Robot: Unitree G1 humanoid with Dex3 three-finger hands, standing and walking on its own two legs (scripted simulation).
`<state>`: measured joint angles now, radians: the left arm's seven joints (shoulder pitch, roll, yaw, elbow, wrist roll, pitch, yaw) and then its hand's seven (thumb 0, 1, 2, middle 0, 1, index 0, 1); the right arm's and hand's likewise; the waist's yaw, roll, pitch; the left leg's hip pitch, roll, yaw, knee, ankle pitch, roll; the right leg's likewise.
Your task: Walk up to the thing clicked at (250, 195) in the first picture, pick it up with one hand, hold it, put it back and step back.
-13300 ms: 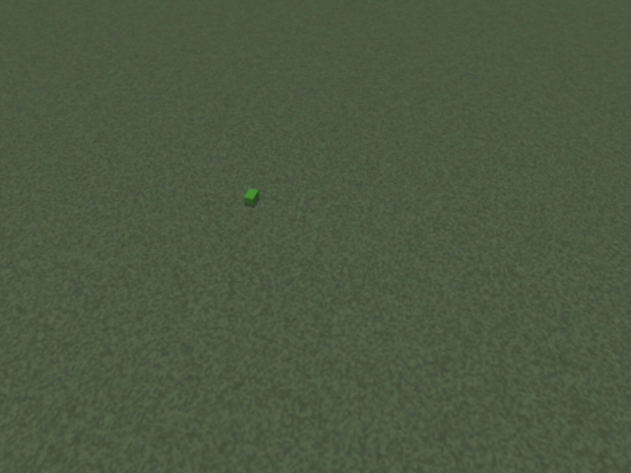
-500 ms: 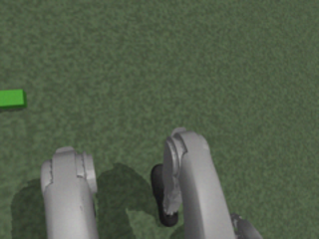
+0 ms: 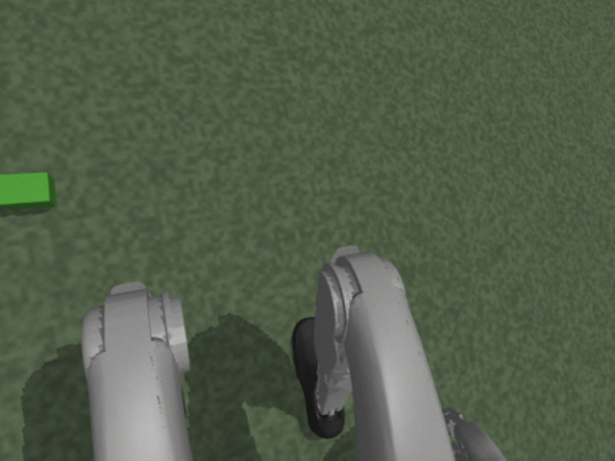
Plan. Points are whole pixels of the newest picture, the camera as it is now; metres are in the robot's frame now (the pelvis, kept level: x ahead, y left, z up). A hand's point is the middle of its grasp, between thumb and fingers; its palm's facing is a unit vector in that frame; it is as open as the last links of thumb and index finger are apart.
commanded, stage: rise first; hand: left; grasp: from above
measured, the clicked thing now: (28, 191) +0.48 +0.32 -0.30
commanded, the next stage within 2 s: approach in 0.50 s
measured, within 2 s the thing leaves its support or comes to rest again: neither
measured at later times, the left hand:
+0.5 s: hand out of the picture +0.43 +0.35 -0.17, palm faces -0.45 -0.07 -0.89, open 10.9 cm
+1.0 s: hand (4, 157) +0.48 +0.30 -0.17, palm faces -0.39 -0.05 -0.92, open 11.1 cm
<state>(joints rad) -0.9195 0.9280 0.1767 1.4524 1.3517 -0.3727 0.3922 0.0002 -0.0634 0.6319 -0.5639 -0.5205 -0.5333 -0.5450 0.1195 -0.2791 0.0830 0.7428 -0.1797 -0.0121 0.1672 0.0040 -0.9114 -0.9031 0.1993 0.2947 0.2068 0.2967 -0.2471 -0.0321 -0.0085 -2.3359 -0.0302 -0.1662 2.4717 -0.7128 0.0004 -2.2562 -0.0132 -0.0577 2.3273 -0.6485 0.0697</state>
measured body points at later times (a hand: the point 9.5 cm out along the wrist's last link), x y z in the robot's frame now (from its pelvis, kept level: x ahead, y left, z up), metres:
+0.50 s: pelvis +0.00 +0.00 +0.00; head +0.23 +0.09 +0.36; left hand +0.45 +0.35 -0.12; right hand +0.05 -0.28 -0.09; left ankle +0.07 +0.12 -0.29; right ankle +0.11 -0.14 -0.29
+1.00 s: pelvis +0.00 +0.00 +0.00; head +0.24 +0.10 +0.36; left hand +0.50 +0.30 -0.12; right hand +0.04 -0.28 -0.08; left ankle +0.07 +0.12 -0.29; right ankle +0.11 -0.14 -0.28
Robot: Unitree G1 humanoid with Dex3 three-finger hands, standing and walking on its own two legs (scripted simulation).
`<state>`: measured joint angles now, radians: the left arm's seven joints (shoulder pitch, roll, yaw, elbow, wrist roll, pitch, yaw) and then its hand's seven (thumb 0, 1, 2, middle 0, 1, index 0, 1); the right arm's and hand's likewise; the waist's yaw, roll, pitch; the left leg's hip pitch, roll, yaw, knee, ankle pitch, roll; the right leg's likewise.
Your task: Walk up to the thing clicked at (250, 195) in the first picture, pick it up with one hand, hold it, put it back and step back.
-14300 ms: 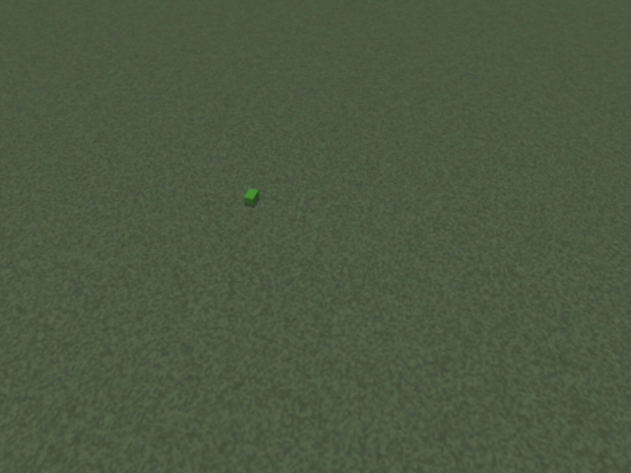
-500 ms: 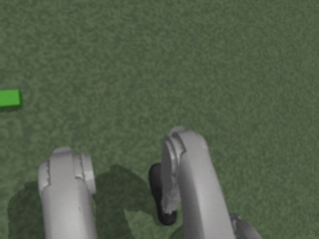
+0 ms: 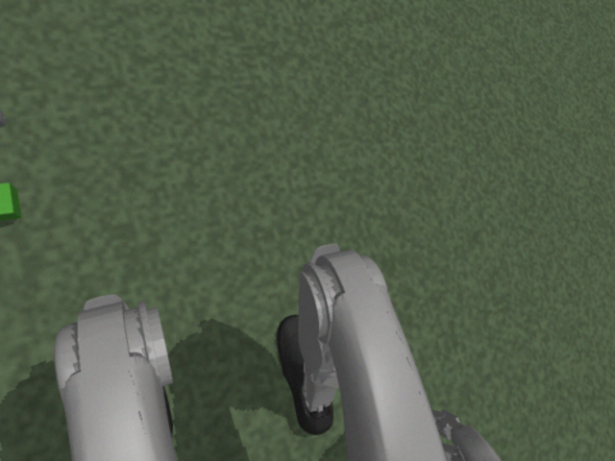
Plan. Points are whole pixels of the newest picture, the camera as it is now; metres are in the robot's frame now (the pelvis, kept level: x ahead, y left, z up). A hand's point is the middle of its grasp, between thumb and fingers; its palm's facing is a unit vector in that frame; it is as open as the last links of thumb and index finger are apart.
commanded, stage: approach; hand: left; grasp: from above
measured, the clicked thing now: out of the picture +0.47 +0.32 -0.30
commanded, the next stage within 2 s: close in in 0.36 s
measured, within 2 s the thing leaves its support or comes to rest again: neither
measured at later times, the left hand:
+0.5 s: hand out of the picture +0.46 +0.34 -0.17, palm faces -0.45 -0.07 -0.89, open 11.7 cm
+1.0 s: hand out of the picture +0.46 +0.32 -0.23, palm faces -0.45 -0.07 -0.89, open 12.3 cm
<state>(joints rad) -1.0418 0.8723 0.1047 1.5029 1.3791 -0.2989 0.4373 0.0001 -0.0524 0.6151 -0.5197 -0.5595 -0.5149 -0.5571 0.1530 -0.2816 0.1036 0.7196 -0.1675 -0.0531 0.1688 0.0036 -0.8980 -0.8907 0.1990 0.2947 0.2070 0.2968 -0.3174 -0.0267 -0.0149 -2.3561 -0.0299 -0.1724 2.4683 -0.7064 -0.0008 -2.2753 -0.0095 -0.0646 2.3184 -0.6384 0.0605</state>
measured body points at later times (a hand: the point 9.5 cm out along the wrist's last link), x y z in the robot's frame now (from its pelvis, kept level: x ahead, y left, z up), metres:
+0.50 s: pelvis +0.00 +0.00 +0.00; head +0.25 +0.10 +0.36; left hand +0.48 +0.34 -0.12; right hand +0.05 -0.28 -0.08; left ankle +0.07 +0.12 -0.29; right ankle +0.12 -0.14 -0.29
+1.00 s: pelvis +0.00 +0.00 -0.02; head +0.26 +0.11 +0.33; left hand +0.48 +0.32 -0.18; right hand +0.02 -0.26 -0.08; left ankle +0.07 +0.12 -0.29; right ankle +0.12 -0.14 -0.28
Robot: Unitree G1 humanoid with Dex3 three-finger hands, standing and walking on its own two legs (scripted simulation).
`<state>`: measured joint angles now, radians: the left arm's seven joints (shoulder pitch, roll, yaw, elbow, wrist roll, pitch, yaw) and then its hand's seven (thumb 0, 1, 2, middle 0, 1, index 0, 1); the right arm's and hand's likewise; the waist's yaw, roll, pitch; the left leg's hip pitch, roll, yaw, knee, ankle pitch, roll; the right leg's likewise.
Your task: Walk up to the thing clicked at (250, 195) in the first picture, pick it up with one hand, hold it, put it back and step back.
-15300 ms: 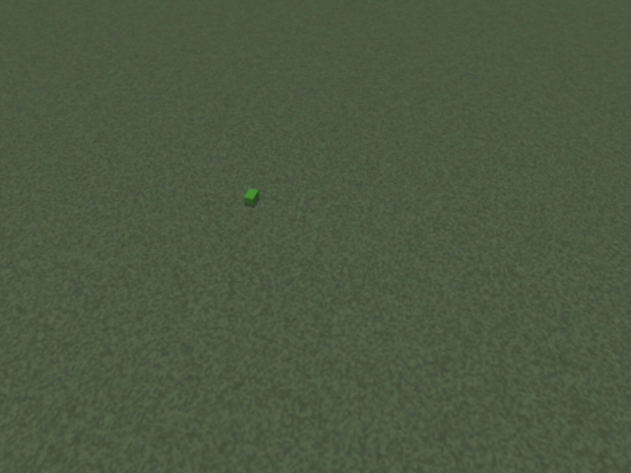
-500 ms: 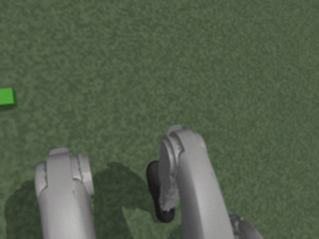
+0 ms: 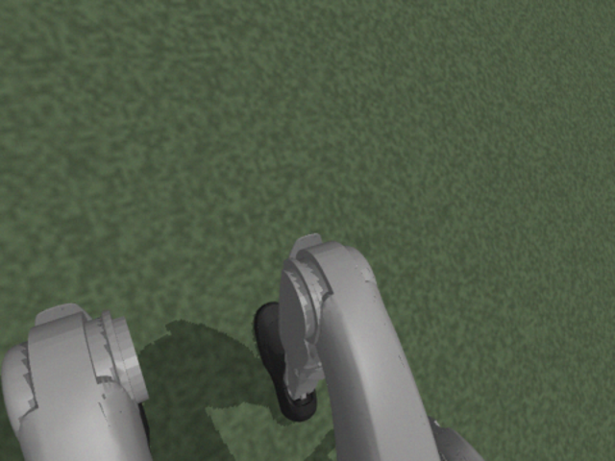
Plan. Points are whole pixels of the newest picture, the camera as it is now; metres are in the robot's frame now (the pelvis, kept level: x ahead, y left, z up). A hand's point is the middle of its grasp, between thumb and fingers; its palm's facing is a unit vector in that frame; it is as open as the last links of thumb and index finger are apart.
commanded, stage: rest palm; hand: left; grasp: from above
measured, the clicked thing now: out of the picture +0.47 +0.34 -0.28
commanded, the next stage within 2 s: close in 1.16 s
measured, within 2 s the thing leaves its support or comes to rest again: neither
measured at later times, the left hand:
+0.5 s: hand out of the picture +0.45 +0.34 -0.23, palm faces -0.47 -0.13 -0.87, open 12.5 cm
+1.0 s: hand out of the picture +0.46 +0.33 -0.24, palm faces -0.43 -0.11 -0.90, open 12.6 cm
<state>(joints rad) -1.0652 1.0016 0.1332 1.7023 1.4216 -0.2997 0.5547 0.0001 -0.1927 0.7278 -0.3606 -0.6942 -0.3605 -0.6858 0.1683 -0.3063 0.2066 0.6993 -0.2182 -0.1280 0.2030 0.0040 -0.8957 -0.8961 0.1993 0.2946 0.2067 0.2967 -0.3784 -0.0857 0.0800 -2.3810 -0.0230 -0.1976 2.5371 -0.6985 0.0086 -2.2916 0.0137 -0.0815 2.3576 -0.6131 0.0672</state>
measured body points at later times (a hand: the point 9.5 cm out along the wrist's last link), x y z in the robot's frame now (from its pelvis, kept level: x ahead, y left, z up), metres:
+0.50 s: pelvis +0.00 +0.00 +0.00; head +0.27 +0.12 +0.33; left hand +0.47 +0.34 -0.18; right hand +0.05 -0.28 -0.05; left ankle +0.07 +0.12 -0.27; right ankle +0.12 -0.14 -0.27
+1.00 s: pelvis +0.00 +0.01 +0.00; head +0.27 +0.13 +0.33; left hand +0.47 +0.33 -0.19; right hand +0.05 -0.25 -0.05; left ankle +0.07 +0.12 -0.27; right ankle +0.12 -0.14 -0.27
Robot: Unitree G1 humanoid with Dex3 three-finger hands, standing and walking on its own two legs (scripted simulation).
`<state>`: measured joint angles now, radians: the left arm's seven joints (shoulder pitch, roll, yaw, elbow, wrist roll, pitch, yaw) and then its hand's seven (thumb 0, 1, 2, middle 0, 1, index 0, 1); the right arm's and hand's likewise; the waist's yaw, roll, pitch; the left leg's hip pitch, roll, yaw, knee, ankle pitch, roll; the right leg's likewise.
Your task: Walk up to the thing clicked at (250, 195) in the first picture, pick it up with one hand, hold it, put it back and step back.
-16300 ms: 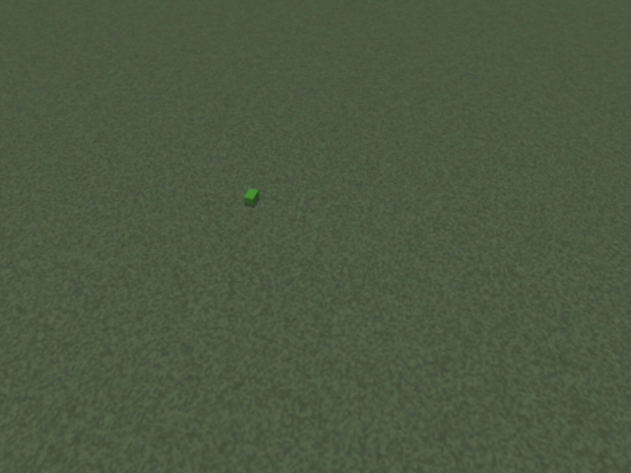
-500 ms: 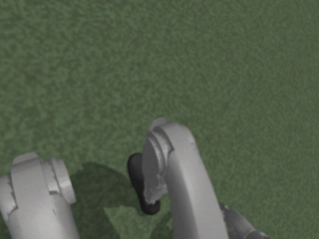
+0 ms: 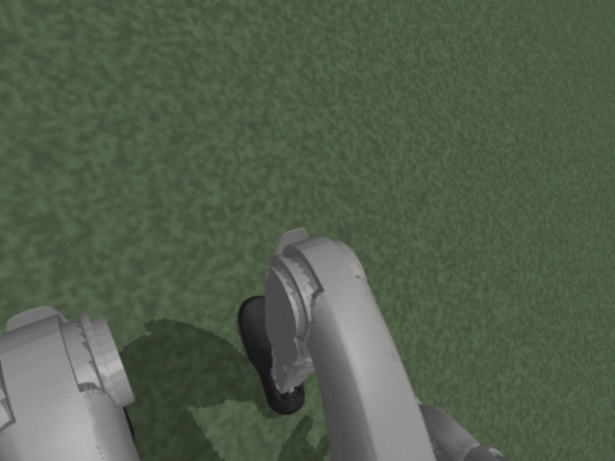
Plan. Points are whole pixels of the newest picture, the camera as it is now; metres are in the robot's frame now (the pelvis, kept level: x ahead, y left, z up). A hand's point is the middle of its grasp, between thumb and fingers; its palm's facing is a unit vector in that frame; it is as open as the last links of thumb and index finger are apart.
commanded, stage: rest palm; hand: left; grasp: from above
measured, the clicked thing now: out of the picture +0.45 +0.35 -0.28
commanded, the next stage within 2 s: close in 0.16 s
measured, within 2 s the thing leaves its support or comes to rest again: neither
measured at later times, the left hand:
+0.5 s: hand out of the picture +0.44 +0.34 -0.23, palm faces -0.42 -0.11 -0.90, open 12.0 cm
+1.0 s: hand out of the picture +0.43 +0.35 -0.24, palm faces -0.46 -0.14 -0.87, open 9.3 cm
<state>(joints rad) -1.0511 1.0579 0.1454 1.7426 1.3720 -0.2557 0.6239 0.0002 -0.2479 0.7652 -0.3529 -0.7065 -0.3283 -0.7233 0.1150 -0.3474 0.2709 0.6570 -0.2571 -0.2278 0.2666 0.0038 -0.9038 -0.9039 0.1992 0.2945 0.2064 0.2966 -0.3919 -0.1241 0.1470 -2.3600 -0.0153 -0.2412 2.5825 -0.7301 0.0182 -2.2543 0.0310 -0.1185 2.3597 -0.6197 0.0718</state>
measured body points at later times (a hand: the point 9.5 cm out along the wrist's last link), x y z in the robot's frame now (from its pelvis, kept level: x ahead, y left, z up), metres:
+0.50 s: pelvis +0.00 +0.00 +0.00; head +0.26 +0.14 +0.34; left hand +0.45 +0.34 -0.18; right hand +0.06 -0.27 -0.04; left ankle +0.06 +0.12 -0.26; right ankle +0.13 -0.14 -0.26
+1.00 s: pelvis +0.00 +0.00 +0.00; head +0.27 +0.14 +0.33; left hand +0.45 +0.36 -0.19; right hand +0.06 -0.26 -0.04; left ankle +0.06 +0.12 -0.26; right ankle +0.13 -0.14 -0.26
